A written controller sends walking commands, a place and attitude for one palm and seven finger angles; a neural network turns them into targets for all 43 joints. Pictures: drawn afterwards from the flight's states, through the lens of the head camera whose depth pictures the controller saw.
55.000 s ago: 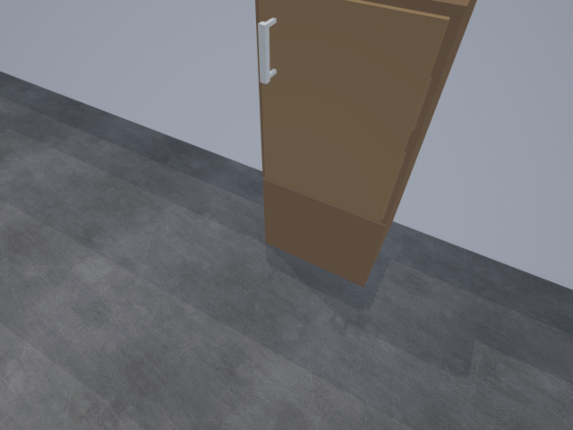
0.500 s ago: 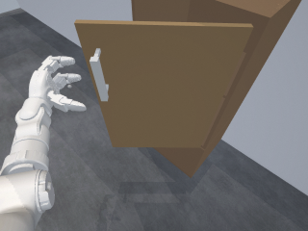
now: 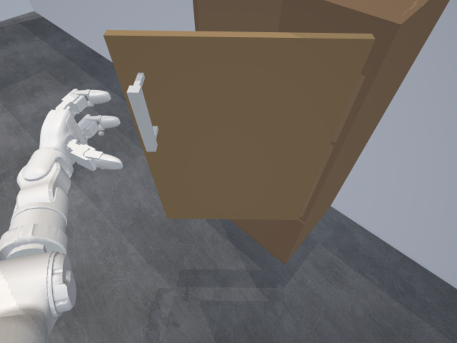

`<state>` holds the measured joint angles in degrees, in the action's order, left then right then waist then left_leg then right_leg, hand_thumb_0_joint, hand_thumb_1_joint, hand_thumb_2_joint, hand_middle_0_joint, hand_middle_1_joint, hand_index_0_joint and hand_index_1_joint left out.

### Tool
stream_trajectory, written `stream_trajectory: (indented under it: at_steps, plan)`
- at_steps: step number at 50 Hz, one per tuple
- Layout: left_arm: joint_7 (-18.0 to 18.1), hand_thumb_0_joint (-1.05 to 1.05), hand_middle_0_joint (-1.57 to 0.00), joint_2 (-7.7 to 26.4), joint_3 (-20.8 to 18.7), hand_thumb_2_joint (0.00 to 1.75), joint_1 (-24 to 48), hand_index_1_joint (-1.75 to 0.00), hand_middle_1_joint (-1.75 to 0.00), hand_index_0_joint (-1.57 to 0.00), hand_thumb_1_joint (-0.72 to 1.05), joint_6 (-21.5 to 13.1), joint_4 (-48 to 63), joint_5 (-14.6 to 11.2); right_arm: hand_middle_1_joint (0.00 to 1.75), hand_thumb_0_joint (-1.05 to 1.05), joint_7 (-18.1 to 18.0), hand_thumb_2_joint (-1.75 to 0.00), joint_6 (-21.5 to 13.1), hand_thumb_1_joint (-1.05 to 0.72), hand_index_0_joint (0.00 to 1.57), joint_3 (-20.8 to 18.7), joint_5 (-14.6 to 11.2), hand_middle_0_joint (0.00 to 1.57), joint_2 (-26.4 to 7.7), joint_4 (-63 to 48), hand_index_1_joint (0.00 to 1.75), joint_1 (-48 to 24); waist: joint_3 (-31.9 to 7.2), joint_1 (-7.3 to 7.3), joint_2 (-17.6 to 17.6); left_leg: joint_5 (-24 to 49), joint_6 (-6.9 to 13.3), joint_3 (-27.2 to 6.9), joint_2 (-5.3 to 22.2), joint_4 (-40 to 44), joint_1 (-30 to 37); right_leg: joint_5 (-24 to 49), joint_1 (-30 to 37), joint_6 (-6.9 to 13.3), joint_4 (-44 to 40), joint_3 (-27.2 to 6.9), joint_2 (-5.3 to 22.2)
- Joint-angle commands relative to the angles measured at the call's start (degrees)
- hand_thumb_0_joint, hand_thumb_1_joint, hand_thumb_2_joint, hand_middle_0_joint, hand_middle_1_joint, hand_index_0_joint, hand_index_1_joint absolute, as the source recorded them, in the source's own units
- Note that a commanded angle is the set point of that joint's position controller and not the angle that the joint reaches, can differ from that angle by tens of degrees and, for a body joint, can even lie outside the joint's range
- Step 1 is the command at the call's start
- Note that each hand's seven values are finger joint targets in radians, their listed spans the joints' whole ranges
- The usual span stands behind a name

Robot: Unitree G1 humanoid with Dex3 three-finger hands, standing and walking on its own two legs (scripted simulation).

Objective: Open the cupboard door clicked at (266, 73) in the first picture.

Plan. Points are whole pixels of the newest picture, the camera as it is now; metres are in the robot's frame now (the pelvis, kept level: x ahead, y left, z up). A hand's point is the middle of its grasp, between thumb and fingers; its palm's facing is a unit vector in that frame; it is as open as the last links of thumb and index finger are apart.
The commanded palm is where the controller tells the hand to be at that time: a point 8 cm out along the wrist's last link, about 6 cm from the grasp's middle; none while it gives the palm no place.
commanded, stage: move the hooked fingers beside the handle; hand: left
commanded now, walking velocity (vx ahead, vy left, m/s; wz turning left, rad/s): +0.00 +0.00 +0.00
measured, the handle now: (146, 114) +0.50 +0.15 +0.13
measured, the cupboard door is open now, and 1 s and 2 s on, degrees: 42 42 42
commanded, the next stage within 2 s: slide the fingers in behind the handle in 0.56 s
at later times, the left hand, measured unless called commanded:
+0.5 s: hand (102, 138) +0.44 +0.22 +0.12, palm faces -0.01 -1.00 +0.01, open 14.0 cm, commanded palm +0.42 +0.28 +0.13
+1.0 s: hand (120, 135) +0.45 +0.19 +0.12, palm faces -0.01 -1.00 +0.02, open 14.0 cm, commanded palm +0.42 +0.25 +0.13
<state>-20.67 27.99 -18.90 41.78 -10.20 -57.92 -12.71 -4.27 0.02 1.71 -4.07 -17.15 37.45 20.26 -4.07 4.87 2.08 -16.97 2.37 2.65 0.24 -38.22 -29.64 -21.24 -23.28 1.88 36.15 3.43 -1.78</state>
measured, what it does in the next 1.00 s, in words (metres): stands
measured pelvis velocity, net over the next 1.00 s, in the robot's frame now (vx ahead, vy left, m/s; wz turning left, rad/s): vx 0.00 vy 0.01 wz -0.01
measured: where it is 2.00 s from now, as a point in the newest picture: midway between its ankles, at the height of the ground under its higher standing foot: outside the picture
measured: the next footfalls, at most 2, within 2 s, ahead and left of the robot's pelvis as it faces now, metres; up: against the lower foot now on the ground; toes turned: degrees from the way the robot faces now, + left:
none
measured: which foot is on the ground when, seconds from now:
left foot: down 0.00-1.00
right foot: down 0.00-1.00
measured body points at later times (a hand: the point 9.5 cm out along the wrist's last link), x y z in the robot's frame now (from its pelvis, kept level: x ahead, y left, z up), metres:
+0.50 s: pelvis +0.00 +0.01 +0.00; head +0.05 +0.00 +0.45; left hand +0.44 +0.27 +0.12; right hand +0.06 -0.27 -0.12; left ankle +0.02 +0.09 -0.72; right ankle -0.04 -0.10 -0.72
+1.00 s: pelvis +0.00 +0.01 +0.00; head +0.05 +0.01 +0.45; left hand +0.45 +0.24 +0.12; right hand +0.06 -0.26 -0.12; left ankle +0.02 +0.09 -0.72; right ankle -0.04 -0.10 -0.72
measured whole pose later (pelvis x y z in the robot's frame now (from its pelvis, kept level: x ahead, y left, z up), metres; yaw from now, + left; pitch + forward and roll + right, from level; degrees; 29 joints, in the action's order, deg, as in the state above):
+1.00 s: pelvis +0.00 +0.01 +0.00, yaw +0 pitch +9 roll -1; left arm -13.8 22.2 -17.6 40.9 -10.8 -53.4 -10.3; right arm -3.2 0.3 1.8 -3.3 -15.6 37.2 19.6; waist -3.5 5.4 1.5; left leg -17.6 3.1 3.3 -0.3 -39.0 -30.4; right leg -21.7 -24.2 1.1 37.1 2.8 -1.2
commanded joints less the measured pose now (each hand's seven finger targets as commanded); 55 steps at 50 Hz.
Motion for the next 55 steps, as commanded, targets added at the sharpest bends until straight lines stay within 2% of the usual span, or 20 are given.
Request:
stream_trajectory:
  at_steps: [1, 6, 8, 9, 10, 15, 16, 18, 19, 26, 28, 32, 35, 37, 40, 45, 50, 51, 54, 55]
  plan:
    - [1.2, 0.0, -0.3, 14.4, -3.8, 0.3, 21.3, -1.2, -1.2, -0.3, -0.5, -4.8, 14.4, -1.2, 0.3, 0.0, -0.2, -0.9, -1.3, -0.9, 0.2, -3.6, 0.3, 0.2, -8.7, -6.6, 0.3, 2.3, -17.8, -0.51, -1.0, 16.5, 1.0, -4.0, -0.2, 1.8, 16.5, 22.3, -0.6, -1.2, -4.2, -3.2, 0.3]
    - [3.4, 0.0, -0.3, 19.0, -6.9, 0.3, 25.6, -1.2, -1.2, -0.3, -0.5, -8.4, 20.6, 0.4, 0.3, 0.0, -0.2, -0.9, -1.3, -0.9, 0.2, -3.7, 0.5, 0.2, -8.4, -6.2, 0.3, 2.3, -22.6, -0.41, 3.3, 18.7, 0.8, -4.5, 0.1, 1.2, 20.3, 22.9, 0.4, -1.1, -3.5, -3.5, 0.0]
    - [3.5, 0.0, -0.3, 18.5, -6.6, 0.3, 25.6, -1.2, -1.2, -0.3, -0.5, -8.5, 21.3, 0.6, 0.3, 0.0, -0.3, -0.9, -1.5, -0.9, 0.2, -3.6, 0.5, 0.2, -8.2, -6.0, 0.3, 2.0, -23.1, -0.32, 5.3, 19.6, 0.6, -4.7, 0.2, 1.2, 22.2, 22.9, -0.1, -0.9, -3.6, -3.3, -0.1]
    - [3.1, 0.0, -0.3, 17.7, -6.2, 0.3, 24.2, -1.2, -1.2, -0.3, -0.5, -8.1, 20.9, 0.5, 0.3, 0.0, -0.2, -0.9, -1.7, -0.9, 0.2, -3.5, 0.4, 0.2, -8.1, -6.0, 0.3, 1.9, -22.7, -0.4, 5.8, 20.1, 0.6, -4.6, 0.2, 1.2, 22.3, 23.5, 0.1, -0.8, -3.8, -3.4, -0.1]
    - [2.7, 0.0, -0.3, 18.6, -6.8, 0.3, 21.7, -1.2, -1.2, -0.3, -0.5, -7.4, 19.1, 0.2, 0.3, 0.0, -0.3, -0.9, -1.3, -0.9, 0.2, -3.6, 0.4, 0.2, -8.4, -6.0, 0.3, 2.5, -22.0, -0.44, 2.2, 20.8, 0.8, -4.5, 0.4, 1.3, 21.0, 24.4, 1.3, -0.9, -3.9, -3.1, 0.0]
    - [-0.1, 0.0, -0.3, 10.7, 0.0, 0.3, 20.1, -1.2, -1.2, -0.3, -0.5, -2.5, 11.2, -0.8, 0.3, 0.0, -0.5, -0.9, -0.7, -0.9, 0.2, -3.4, -0.3, 0.2, -8.3, -6.2, 0.3, 2.2, -13.3, 1.28, -0.3, 17.0, 1.1, -3.8, 0.3, 1.9, 17.2, 22.0, -2.7, -1.1, -5.2, -2.4, 0.1]
    - [-0.2, 0.0, -0.3, 12.5, -2.0, 0.3, 19.1, -1.2, -1.2, -0.3, -0.5, -2.1, 9.9, -0.9, 0.3, 0.0, -0.4, -0.9, -0.7, -0.9, 0.2, -3.5, -0.1, 0.2, -8.8, -6.0, 0.3, 2.5, -13.0, 0.39, -1.0, 16.6, 1.0, -4.1, 0.2, 2.1, 16.3, 21.7, -2.9, -1.1, -5.0, -2.3, -0.1]
    - [-0.1, 0.0, -0.3, 13.3, -3.1, 0.3, 18.0, -1.2, -1.2, -0.3, -0.5, -2.0, 10.4, -1.4, 0.3, 0.0, -0.4, -0.9, -0.7, -0.9, 0.2, -3.6, 0.1, 0.2, -8.9, -6.6, 0.3, 2.7, -14.9, -0.29, -1.6, 17.0, 0.9, -4.1, 0.0, 2.0, 15.9, 22.2, -1.9, -1.0, -4.6, -2.5, 0.0]
    - [0.1, 0.0, -0.3, 13.2, -2.7, 0.3, 20.2, -1.2, -1.2, -0.3, -0.5, -2.7, 11.8, -1.4, 0.3, 0.0, -0.4, -0.9, -0.7, -0.9, 0.2, -3.6, 0.1, 0.2, -8.9, -6.7, 0.3, 2.6, -15.2, 0.51, -2.5, 16.4, 0.9, -4.2, 0.1, 1.9, 16.0, 21.6, -2.3, -1.2, -4.6, -2.5, 0.1]
    - [3.0, 0.0, -0.3, 18.6, -6.8, 0.3, 25.5, -1.2, -1.2, -0.3, -0.5, -8.2, 20.9, 0.1, 0.3, 0.0, -0.2, -0.9, -0.9, -0.9, 0.2, -3.8, 0.7, 0.2, -8.7, -6.0, 0.3, 2.7, -24.0, -0.06, 3.9, 20.9, 0.5, -5.2, 0.5, 0.7, 22.8, 22.6, -1.4, -0.9, -3.2, -3.1, -0.2]
    - [2.8, 0.0, -0.3, 16.1, -4.5, 0.3, 26.6, -1.2, -1.2, -0.3, -0.5, -7.7, 19.4, 0.4, 0.3, 0.0, -0.2, -0.9, -1.0, -0.9, 0.2, -3.5, 0.5, 0.2, -8.3, -5.6, 0.3, 2.4, -21.5, 0.72, 4.6, 19.7, 0.2, -5.5, 0.6, 1.1, 22.7, 20.8, -3.0, -0.7, -3.5, -2.5, -0.3]
    - [2.1, 0.0, -0.3, 16.2, -4.8, 0.3, 22.0, -1.2, -1.2, -0.3, -0.5, -4.8, 13.9, 0.4, 0.3, 0.0, -0.3, -0.9, -0.8, -0.9, 0.2, -3.5, 0.3, 0.2, -8.7, -5.7, 0.3, 2.6, -17.8, 0.06, 2.9, 19.0, 0.4, -5.3, 0.6, 1.7, 20.0, 20.5, -3.1, -0.6, -4.1, -2.2, -0.3]
    - [1.1, 0.0, -0.3, 9.6, 0.7, 0.3, 23.1, -1.2, -1.2, -0.3, -0.5, -3.4, 12.8, -0.4, 0.3, 0.0, -0.3, -0.9, -0.6, -0.9, 0.2, -3.5, 0.1, 0.2, -8.3, -6.1, 0.3, 2.5, -15.6, 1.46, 1.2, 17.9, 0.6, -5.2, 0.7, 1.8, 19.6, 19.3, -4.8, -0.8, -4.5, -1.7, -0.1]
    - [1.2, 0.0, -0.3, 8.6, 0.8, 0.3, 21.8, -1.2, -1.2, -0.3, -0.5, -3.3, 14.7, -0.9, 0.3, 0.0, 0.0, -0.9, -0.9, -0.9, 0.2, -3.7, 0.2, 0.2, -8.5, -6.6, 0.3, 2.2, -17.0, 0.6, 2.8, 18.2, 0.2, -5.8, 0.8, 1.9, 21.2, 18.4, -5.6, -0.6, -4.3, -1.5, -0.4]
    - [2.7, 0.0, -0.3, 8.6, 0.0, 0.3, 22.0, -1.2, -1.2, -0.3, -0.5, -4.1, 17.6, -1.5, 0.3, 0.0, 0.1, -0.9, -1.0, -0.9, 0.2, -4.0, 0.4, 0.2, -8.5, -6.4, 0.3, 2.6, -19.2, 0.38, 0.4, 20.3, 0.0, -6.4, 1.1, 1.7, 22.6, 18.9, -4.7, -0.5, -3.8, -1.2, -0.4]
    - [6.5, 0.0, -0.3, 8.9, -0.4, 0.3, 26.1, -1.2, -1.2, -0.3, -0.5, -4.5, 17.7, 0.0, 0.3, 0.0, 0.4, -0.9, -1.0, -0.9, 0.2, -3.9, 0.6, 0.2, -8.3, -5.5, 0.3, 2.6, -17.0, 1.11, -1.1, 16.6, 0.2, -6.0, 1.0, 2.1, 20.4, 16.4, -5.7, -0.9, -4.0, -1.4, -0.3]
    - [8.8, 0.0, -0.3, 11.0, -1.7, 0.3, 28.0, -1.2, -1.2, -0.3, -0.5, -6.5, 20.9, 2.2, 0.3, 0.0, 0.7, -0.9, -1.5, -0.9, 0.2, -3.8, 1.1, 0.2, -7.8, -5.5, 0.3, 2.7, -21.8, 0.42, 3.9, 19.5, -0.2, -6.0, 0.9, 1.3, 23.5, 18.2, -4.5, -0.6, -2.9, -1.9, -0.2]
    - [8.9, 0.0, -0.3, 12.5, -3.3, 0.3, 26.4, -1.2, -1.2, -0.3, -0.5, -6.8, 21.7, 2.4, 0.3, 0.0, 0.8, -0.9, -1.5, -0.9, 0.2, -3.8, 1.2, 0.2, -7.9, -5.6, 0.3, 2.7, -23.5, -0.58, 4.9, 21.4, -0.4, -6.3, 1.0, 1.2, 24.5, 19.5, -3.7, -0.4, -2.5, -2.0, -0.4]
    - [8.3, 0.0, -0.3, 7.4, 0.3, 0.3, 25.7, -1.2, -1.2, -0.3, -0.5, -6.7, 22.2, 1.5, 0.3, 0.0, 1.0, -0.9, -1.9, -0.9, 0.2, -3.7, 0.8, 0.2, -7.3, -6.0, 0.3, 1.8, -22.3, 0.25, 3.8, 21.1, -0.5, -5.9, 1.0, 1.3, 24.5, 20.1, -3.7, -0.6, -3.0, -1.8, -0.7]
    - [8.0, 0.0, -0.3, 5.8, 1.9, 0.3, 25.3, -1.2, -1.2, -0.3, -0.5, -6.5, 21.3, 1.2, 0.3, 0.0, 1.0, -0.9, -1.7, -0.9, 0.2, -3.8, 0.7, 0.2, -7.4, -5.8, 0.3, 2.2, -21.1, 0.97, 1.1, 21.0, -0.2, -6.0, 1.2, 1.2, 23.7, 20.2, -3.4, -0.6, -3.2, -1.5, -0.7]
